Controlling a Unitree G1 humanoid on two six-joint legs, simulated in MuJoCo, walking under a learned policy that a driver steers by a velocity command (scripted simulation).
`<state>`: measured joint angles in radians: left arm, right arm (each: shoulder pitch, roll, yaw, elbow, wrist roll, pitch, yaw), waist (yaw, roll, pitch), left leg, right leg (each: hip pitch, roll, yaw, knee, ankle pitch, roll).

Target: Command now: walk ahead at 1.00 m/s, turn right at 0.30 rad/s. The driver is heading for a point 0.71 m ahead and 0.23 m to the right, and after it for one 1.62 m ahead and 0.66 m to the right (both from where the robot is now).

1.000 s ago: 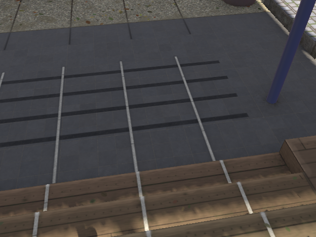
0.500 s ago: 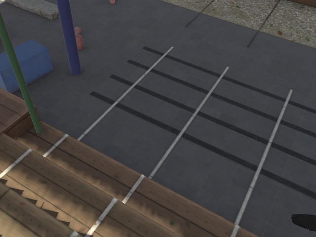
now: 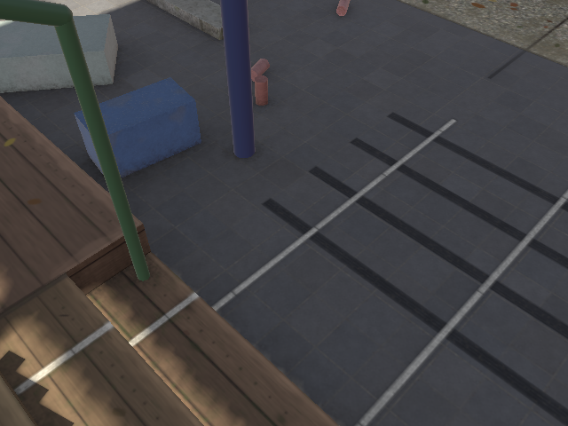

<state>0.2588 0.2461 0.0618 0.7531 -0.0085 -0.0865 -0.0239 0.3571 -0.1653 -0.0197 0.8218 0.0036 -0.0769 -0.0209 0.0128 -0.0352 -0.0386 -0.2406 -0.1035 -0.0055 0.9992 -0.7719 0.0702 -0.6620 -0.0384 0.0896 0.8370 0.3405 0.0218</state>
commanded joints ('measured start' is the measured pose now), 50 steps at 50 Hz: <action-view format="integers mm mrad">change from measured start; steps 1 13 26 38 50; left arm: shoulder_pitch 329 209 202 -208 -238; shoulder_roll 98 76 -10 25 65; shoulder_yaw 42 -8 6 -4 -35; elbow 62 87 -7 -196 -105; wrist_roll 3 -20 -26 -13 52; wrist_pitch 28 -22 50 42 44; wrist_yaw -12 59 54 -81 9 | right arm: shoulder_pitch -240 -469 -60 54 149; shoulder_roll -140 -66 -67 -135 -96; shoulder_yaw -42 4 -70 -38 -3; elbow -97 -328 -140 18 -16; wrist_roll -3 -41 9 19 6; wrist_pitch -19 -62 -73 -16 91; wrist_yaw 6 14 63 -57 -20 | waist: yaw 168 -43 -18 -30 -149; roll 114 79 55 53 69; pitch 40 106 2 58 -99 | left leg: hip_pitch -262 -290 332 -241 -265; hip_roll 237 87 478 173 242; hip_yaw -72 -81 -762 114 -137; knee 36 14 -660 -214 240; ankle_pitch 895 830 222 570 484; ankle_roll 88 -64 213 -68 -216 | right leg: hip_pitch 417 27 -328 326 196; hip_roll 61 23 12 88 -269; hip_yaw -138 506 107 -145 87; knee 115 -295 898 -282 -478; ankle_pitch -259 -380 -666 301 169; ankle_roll -48 -321 -101 -57 -362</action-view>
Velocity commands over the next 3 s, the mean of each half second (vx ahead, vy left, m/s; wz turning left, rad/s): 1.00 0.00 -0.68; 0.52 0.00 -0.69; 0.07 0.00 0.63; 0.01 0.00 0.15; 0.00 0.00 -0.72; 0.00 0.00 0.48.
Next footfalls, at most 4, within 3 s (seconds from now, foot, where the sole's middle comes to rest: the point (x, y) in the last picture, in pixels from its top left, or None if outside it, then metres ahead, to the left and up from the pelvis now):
0.08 right None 0.14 -0.10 -0.84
0.44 left None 0.63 0.00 -0.99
0.84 right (408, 391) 0.80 -0.35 -1.13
1.28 left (365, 332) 1.02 -0.23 -1.13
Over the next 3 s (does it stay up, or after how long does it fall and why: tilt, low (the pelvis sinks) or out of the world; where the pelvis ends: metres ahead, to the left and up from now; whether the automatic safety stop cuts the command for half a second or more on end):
stays up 1.00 -0.32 -0.37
